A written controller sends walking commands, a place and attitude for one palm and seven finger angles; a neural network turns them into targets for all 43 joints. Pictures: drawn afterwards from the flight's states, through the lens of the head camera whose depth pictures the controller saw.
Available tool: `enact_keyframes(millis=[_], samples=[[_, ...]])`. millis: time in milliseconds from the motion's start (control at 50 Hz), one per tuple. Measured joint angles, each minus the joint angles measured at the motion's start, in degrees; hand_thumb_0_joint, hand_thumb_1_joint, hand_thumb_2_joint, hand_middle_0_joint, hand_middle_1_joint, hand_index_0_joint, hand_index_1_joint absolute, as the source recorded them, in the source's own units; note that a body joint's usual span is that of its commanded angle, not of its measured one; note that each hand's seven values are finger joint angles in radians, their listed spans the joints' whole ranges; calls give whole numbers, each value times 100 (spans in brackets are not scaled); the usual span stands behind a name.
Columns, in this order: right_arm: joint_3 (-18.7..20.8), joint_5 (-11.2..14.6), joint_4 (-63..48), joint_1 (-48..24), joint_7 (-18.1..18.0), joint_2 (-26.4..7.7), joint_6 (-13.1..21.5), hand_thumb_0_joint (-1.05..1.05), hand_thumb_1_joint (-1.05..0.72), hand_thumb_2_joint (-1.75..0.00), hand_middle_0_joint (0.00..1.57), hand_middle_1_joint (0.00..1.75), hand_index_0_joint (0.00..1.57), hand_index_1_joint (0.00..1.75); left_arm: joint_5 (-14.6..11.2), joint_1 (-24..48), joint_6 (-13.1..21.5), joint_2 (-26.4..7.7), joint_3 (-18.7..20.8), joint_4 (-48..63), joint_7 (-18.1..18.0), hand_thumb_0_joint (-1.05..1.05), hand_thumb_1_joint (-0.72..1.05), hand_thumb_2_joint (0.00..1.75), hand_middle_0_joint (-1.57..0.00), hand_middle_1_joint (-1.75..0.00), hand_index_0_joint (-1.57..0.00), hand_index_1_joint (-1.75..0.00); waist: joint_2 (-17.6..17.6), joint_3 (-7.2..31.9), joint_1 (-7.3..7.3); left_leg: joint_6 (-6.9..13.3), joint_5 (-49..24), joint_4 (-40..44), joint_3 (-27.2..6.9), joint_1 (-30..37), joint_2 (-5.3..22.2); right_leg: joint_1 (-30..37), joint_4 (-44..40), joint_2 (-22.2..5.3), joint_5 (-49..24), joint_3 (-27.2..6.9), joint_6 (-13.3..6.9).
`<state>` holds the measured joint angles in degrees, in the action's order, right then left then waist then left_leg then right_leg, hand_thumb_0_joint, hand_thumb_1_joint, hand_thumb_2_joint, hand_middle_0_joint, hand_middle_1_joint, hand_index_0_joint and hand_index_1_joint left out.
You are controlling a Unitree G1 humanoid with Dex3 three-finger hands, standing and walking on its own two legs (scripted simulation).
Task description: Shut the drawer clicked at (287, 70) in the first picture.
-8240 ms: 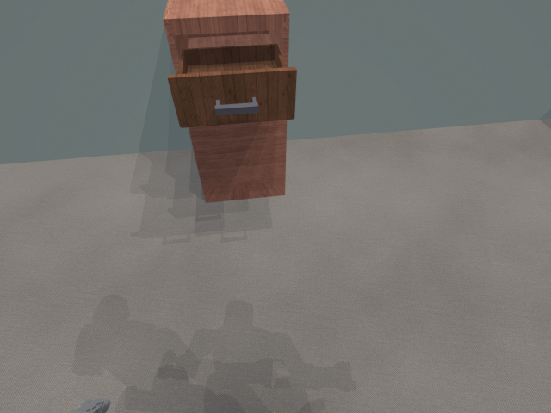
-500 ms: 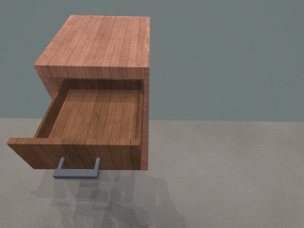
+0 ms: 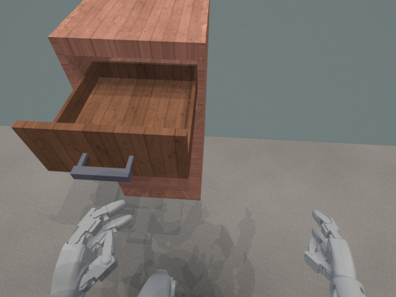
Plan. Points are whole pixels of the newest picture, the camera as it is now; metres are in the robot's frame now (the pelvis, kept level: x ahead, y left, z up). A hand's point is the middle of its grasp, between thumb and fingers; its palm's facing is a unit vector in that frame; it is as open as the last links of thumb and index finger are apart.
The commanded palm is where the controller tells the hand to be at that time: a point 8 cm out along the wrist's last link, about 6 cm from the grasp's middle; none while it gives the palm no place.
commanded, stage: raise the hand and make a fist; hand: left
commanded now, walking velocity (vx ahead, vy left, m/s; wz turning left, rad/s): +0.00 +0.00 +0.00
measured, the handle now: (104, 166) +0.36 +0.25 +0.04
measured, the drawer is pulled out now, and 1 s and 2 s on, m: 0.27 0.27 0.27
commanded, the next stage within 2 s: bring the fist close to the handle in 1.50 s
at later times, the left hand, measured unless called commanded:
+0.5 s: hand (88, 249) +0.18 +0.20 +0.08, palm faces +0.02 -1.00 -0.06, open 3.6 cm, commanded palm +0.14 +0.25 +0.09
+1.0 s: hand (73, 248) +0.17 +0.20 +0.12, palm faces +0.04 -1.00 -0.06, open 3.2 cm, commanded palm +0.13 +0.25 +0.13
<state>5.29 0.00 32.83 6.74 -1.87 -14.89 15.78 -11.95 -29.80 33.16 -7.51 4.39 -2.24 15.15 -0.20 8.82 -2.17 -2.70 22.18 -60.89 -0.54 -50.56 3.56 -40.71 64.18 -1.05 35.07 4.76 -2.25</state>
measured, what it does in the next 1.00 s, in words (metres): stands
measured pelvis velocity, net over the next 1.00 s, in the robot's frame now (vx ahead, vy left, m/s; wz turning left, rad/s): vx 0.00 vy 0.03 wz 0.01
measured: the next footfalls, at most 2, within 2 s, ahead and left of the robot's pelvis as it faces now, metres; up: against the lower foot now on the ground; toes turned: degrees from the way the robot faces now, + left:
none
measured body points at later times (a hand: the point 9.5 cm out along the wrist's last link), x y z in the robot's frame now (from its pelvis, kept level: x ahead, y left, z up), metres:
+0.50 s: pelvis -0.01 +0.02 +0.02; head +0.02 +0.01 +0.46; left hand +0.18 +0.25 +0.08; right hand +0.13 -0.24 -0.07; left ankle +0.07 +0.15 -0.66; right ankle -0.03 -0.09 -0.66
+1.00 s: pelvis +0.00 +0.03 +0.03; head +0.01 +0.03 +0.48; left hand +0.16 +0.25 +0.13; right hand +0.22 -0.17 -0.02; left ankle +0.07 +0.15 -0.66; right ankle -0.03 -0.09 -0.66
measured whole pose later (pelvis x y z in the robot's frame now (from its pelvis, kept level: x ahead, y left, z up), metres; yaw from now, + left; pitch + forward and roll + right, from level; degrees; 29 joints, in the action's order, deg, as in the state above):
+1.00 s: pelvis +0.00 +0.03 +0.03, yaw +1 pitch +6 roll -2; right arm -2.2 1.9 27.6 11.8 -2.7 -10.5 10.9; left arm -12.3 -36.8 12.9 -11.4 4.0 20.9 9.5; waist 3.2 6.4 -2.0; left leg 0.1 20.2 -54.1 -0.8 -40.2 2.7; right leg -28.3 52.6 -1.2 30.4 5.3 0.4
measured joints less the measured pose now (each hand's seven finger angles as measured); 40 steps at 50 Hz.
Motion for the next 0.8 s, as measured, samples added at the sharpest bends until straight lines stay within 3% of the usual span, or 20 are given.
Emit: enact_keyframes(millis=[40, 120, 260, 360, 480, 600, 800], samples=[[-54, 52, -144, -67, -50, 36, -110, 1, -90, -90, 20, 29, 20, 29, -74, 53, -112, -39, 37, 180, 22, 1, 91, 90, -48, -60, -45, -58, 40, -50, -57, -5, 75, -288, -107, -194, 21, -137, 258, 34, 132, 87, -47], [-291, 119, -282, 28, -183, 231, -311, 1, -90, -90, 20, 29, 20, 29, -134, 256, -753, -259, 170, 439, -11, 1, 90, 90, -56, -68, -54, -67, 149, -113, -108, 17, 99, -475, -256, -285, 55, -151, 372, 97, 149, 215, -87], [-651, 149, -14, 531, -277, 534, -393, 1, -90, -90, 20, 30, 20, 30, -336, 470, -1410, -487, 440, 537, 31, 1, 90, 90, -69, -83, -69, -83, 325, -154, 83, 58, -79, -85, -277, 41, 107, 184, -113, 175, -120, 235, -54], [-584, 163, 194, 856, -270, 446, -357, 1, -90, -90, 20, 30, 20, 30, -393, 311, -1505, -481, 546, 561, -5, 1, 90, 90, -79, -94, -79, -94, 348, -171, 233, 73, -200, 237, -148, 260, 100, 345, -429, 154, -287, 120, 13], [-333, 186, 270, 998, -266, 206, -217, 1, -90, -90, 20, 30, 20, 30, -349, -92, -1315, -411, 465, 853, -179, 1, 90, 90, -91, -107, -91, -107, 306, -216, 295, 136, -218, 383, -20, 393, 60, 455, -605, 98, -359, 7, 111], [-240, 192, 115, 851, -211, 116, -141, 1, -90, -90, 20, 30, 20, 30, -211, -361, -1213, -350, 208, 1296, -380, 1, 90, 90, -103, -120, -103, -120, 260, -249, 266, 218, -184, 399, 27, 473, -2, 564, -682, 33, -366, -28, 193], [-540, 171, -398, 477, -111, 324, -300, 1, -90, -90, 20, 30, 20, 30, -29, -499, -1621, -325, -98, 1937, -593, 1, 90, 90, -123, -142, -123, -141, 296, -254, 110, 285, -170, 489, -4, 715, -69, 891, -902, -15, -411, 17, 265]])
